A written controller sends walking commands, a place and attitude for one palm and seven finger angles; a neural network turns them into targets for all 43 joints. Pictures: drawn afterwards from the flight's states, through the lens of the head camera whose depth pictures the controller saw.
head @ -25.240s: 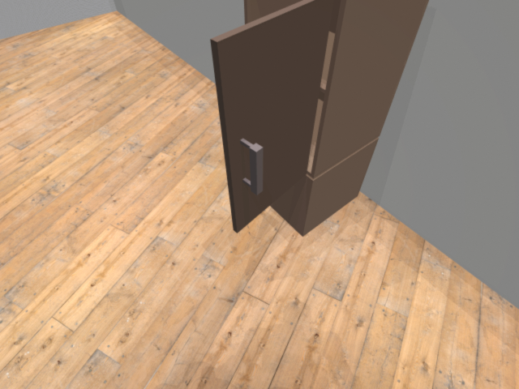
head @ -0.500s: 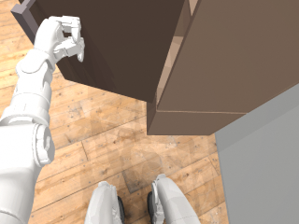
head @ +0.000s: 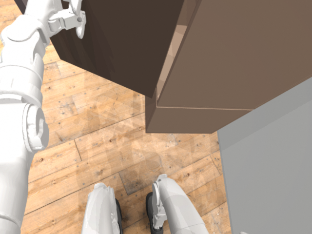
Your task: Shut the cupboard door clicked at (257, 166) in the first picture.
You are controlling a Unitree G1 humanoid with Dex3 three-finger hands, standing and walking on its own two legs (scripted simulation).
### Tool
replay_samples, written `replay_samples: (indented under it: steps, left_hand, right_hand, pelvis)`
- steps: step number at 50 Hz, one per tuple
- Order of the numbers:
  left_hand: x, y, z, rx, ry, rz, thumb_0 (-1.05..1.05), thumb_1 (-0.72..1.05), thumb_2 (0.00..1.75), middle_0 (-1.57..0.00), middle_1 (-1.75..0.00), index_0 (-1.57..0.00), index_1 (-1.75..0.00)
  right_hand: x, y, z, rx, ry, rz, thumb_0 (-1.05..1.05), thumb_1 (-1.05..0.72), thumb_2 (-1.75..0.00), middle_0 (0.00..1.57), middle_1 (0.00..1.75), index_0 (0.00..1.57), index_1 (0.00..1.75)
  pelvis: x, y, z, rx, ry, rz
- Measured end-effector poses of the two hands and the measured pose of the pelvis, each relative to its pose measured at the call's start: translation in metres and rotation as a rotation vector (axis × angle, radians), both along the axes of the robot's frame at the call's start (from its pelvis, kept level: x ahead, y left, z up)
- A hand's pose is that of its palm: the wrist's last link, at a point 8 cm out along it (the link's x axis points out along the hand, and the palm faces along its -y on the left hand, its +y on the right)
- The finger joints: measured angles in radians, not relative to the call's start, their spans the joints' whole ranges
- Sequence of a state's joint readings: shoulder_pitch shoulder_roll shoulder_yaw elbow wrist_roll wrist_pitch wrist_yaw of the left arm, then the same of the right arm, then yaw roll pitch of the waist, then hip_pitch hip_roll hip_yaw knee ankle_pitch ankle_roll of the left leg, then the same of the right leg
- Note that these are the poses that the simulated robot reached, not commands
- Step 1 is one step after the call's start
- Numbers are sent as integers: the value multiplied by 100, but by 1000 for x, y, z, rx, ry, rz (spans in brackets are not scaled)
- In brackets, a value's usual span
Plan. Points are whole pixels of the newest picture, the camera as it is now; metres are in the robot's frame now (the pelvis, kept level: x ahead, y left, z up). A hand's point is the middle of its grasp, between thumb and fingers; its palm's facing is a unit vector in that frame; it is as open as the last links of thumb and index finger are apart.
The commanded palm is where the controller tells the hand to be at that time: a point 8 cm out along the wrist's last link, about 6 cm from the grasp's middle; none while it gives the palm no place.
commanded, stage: pull the fist back off the door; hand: left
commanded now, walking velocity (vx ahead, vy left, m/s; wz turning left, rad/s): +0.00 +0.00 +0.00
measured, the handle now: out of the picture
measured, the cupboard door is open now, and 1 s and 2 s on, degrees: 67 62 62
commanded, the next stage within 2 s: draw the hand back to the body in 0.88 s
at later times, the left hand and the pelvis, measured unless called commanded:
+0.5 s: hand (92, 18) +0.57 +0.07 +0.10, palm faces +0.03 -1.00 -0.02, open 3.2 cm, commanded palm +0.53 +0.12 +0.09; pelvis +0.02 +0.00 +0.03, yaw +0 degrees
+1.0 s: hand (93, 47) +0.51 +0.07 +0.09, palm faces +0.02 -1.00 -0.04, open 3.1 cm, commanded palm +0.48 +0.13 +0.09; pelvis +0.03 -0.01 +0.04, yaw +2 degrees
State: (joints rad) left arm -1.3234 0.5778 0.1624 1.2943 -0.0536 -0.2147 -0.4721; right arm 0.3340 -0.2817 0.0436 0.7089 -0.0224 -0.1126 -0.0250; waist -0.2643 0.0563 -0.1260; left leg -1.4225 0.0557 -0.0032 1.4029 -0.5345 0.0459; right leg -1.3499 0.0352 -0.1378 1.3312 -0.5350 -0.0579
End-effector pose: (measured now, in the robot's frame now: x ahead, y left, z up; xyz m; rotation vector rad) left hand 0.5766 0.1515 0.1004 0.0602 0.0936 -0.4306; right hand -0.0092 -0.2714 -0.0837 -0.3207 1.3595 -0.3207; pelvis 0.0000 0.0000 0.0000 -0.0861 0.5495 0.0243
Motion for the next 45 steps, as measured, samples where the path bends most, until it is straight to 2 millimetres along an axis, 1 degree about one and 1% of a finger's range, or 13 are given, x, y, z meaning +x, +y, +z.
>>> replay_samples:
  steps: [2,6,8,10,13,16,19,22,28,33,36,42,45]
  left_hand:
    - [3,-2,-1,-32,9,26,5,100,99,-130,-150,-131,-150]
    - [8,-4,-6,-142,13,315,4,91,94,-130,-150,-131,-150]
    - [6,-8,-7,-123,-28,437,4,89,92,-130,-150,-131,-150]
    - [2,-15,-7,-72,-73,495,4,89,92,-130,-150,-131,-150]
    - [-1,-24,-8,-9,-96,492,2,93,94,-130,-150,-130,-150]
    - [-5,-28,-8,-4,-72,472,2,95,94,-130,-150,-130,-150]
    - [-9,-29,-7,-14,-47,461,2,94,93,-130,-150,-129,-150]
    - [-16,-31,-5,-23,-50,458,2,93,92,-130,-150,-129,-150]
    - [-35,-30,-6,-28,-76,457,2,91,91,-130,-150,-129,-150]
    - [-54,-26,-15,-24,-75,462,2,91,90,-130,-150,-129,-150]
    - [-66,-26,-16,-29,-96,459,2,90,90,-130,-150,-130,-150]
    - [-88,-28,-12,-28,-114,446,2,90,90,-130,-150,-130,-150]
    - [-94,-28,-13,-21,-100,449,2,90,90,-130,-150,-130,-150]
  right_hand:
    - [-4,3,-1,3,9,0,0,-91,-90,20,30,20,30]
    - [-12,15,-1,59,30,27,0,-91,-90,20,30,20,30]
    - [-17,23,-2,104,48,35,0,-91,-90,20,30,20,30]
    - [-23,31,-2,149,69,28,0,-91,-90,20,30,20,30]
    - [-32,40,-1,199,99,-8,0,-91,-90,20,30,20,30]
    - [-38,46,4,224,119,-44,0,-91,-90,20,30,20,30]
    - [-39,47,11,233,125,-63,0,-91,-90,20,30,20,30]
    - [-35,43,17,232,122,-64,0,-91,-90,20,30,20,30]
    - [-13,25,22,208,93,-40,0,-91,-90,20,30,20,30]
    - [19,9,22,178,41,-2,0,-91,-90,20,30,20,30]
    - [41,3,21,166,1,24,0,-91,-90,20,30,20,30]
    - [82,0,18,173,-85,70,0,-91,-90,20,30,20,30]
    - [97,2,17,176,-125,90,0,-91,-90,20,30,20,30]
  pelvis:
    - [-1,1,-1,-2,4,-1]
    - [-1,2,-1,-3,19,-4]
    - [0,2,0,0,25,-5]
    - [2,2,3,6,24,-7]
    - [4,1,8,11,15,-9]
    - [8,0,15,17,2,-12]
    - [12,-1,23,24,-15,-17]
    - [17,-2,30,31,-30,-19]
    - [25,-5,38,45,-55,-19]
    - [29,-7,41,53,-73,-13]
    - [30,-8,42,56,-82,-8]
    - [31,-10,46,66,-106,-4]
    - [30,-11,47,69,-118,2]
